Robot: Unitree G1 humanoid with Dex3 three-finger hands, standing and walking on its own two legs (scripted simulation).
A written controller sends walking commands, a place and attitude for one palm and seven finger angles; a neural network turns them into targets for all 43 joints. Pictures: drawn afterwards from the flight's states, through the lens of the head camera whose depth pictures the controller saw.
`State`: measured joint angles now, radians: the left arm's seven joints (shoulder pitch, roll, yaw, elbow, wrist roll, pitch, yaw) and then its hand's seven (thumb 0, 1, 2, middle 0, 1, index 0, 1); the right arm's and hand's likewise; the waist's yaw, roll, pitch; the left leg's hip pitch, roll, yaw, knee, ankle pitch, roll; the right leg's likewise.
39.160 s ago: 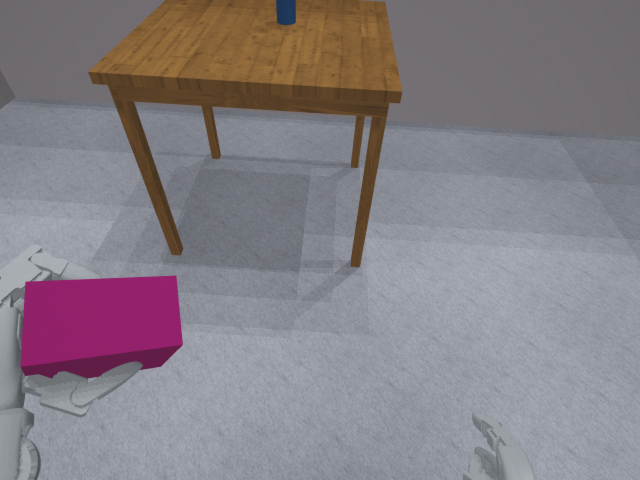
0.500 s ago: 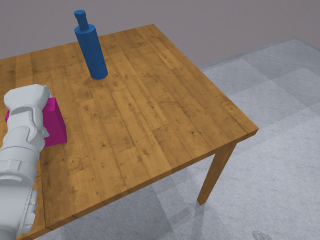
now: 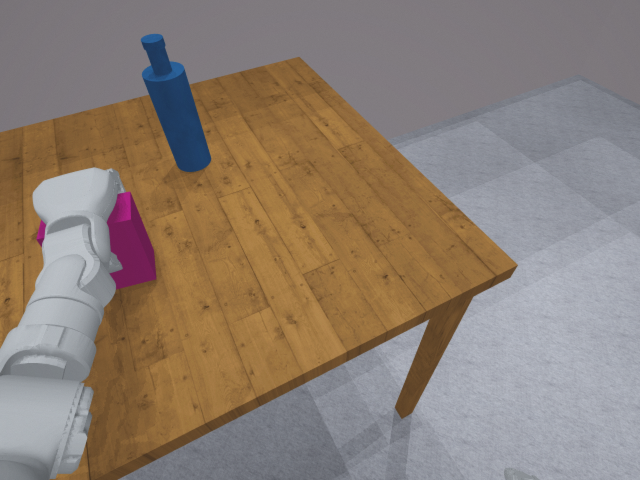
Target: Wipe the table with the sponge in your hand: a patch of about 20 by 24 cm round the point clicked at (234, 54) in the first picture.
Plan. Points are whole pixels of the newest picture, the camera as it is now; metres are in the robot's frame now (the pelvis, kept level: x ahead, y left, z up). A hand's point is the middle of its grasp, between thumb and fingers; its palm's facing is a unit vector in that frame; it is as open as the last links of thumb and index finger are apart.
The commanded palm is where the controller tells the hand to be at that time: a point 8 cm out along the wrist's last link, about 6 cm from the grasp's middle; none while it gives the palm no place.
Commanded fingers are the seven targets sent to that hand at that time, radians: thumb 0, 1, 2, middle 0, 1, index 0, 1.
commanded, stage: slide across to the middle lane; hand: left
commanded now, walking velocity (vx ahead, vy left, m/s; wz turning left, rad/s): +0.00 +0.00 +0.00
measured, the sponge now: (108, 254) +0.40 +0.32 +0.05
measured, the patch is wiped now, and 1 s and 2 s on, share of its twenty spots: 0.55 0.65 0.90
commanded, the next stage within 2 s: wipe back along the middle lane in 0.26 s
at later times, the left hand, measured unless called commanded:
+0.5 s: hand (141, 215) +0.43 +0.26 +0.10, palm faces -0.05 -0.02 -1.00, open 10.4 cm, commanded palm +0.39 +0.26 +0.16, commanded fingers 0.00 0.10 1.30 -1.20 -1.60 -1.20 -1.60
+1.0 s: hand (149, 257) +0.36 +0.23 +0.09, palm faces +0.00 -0.05 -1.00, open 10.4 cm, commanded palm +0.33 +0.23 +0.14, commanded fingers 0.00 0.10 1.30 -1.20 -1.60 -1.20 -1.60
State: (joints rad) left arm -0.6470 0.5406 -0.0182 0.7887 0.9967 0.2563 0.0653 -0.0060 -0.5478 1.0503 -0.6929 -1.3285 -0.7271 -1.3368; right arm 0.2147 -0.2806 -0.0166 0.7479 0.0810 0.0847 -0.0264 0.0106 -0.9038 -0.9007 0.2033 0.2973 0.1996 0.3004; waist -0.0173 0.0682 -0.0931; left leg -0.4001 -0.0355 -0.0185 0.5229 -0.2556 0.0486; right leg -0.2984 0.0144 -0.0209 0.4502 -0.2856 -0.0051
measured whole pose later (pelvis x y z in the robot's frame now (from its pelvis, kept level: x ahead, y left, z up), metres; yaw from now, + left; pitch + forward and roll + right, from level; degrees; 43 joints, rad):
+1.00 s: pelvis +0.00 -0.02 +0.00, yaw +1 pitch +4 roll +0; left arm -0.49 0.36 -0.19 0.53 0.97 0.48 0.07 -0.01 -0.54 1.05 -0.68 -1.35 -0.71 -1.35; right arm 0.07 -0.27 0.00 0.69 0.09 0.12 -0.02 0.01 -0.91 -0.90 0.20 0.30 0.20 0.30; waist 0.05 0.08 -0.10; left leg -0.32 -0.03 -0.04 0.50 -0.25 0.02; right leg -0.23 0.02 -0.04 0.47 -0.31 -0.03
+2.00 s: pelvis -0.02 -0.03 +0.00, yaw +0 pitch +0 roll +0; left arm -0.23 0.31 -0.29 0.16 0.98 0.63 0.06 -0.01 -0.53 1.05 -0.66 -1.36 -0.69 -1.37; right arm 0.00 -0.24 0.04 0.66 0.09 0.12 0.00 0.01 -0.90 -0.90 0.20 0.30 0.20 0.30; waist 0.09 0.09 -0.10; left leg -0.28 -0.03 -0.03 0.53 -0.25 0.01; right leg -0.22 0.02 -0.03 0.54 -0.33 -0.04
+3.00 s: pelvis -0.03 -0.06 +0.00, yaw -1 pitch +0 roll +2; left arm -0.44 0.22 -0.37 0.39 0.92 0.68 0.09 -0.01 -0.54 1.05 -0.69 -1.33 -0.72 -1.33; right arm 0.00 -0.25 0.03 0.74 0.09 0.10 -0.01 0.01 -0.90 -0.90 0.20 0.30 0.20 0.30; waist 0.06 0.08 -0.10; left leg -0.27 0.00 -0.02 0.50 -0.23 -0.02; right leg -0.23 0.05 -0.02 0.56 -0.32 -0.08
